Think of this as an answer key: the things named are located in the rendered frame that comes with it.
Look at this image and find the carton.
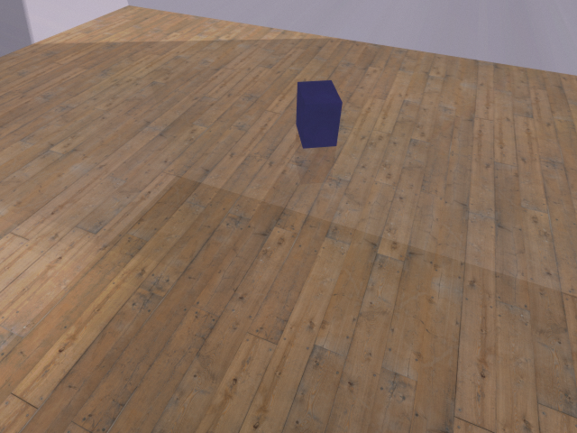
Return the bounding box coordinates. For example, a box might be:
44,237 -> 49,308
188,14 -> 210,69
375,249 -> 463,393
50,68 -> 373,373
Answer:
296,80 -> 343,149

